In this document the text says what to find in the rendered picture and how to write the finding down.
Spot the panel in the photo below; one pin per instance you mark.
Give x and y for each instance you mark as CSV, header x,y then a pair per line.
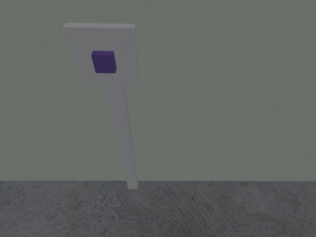
x,y
83,39

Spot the button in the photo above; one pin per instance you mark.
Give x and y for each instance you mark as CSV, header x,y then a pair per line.
x,y
104,61

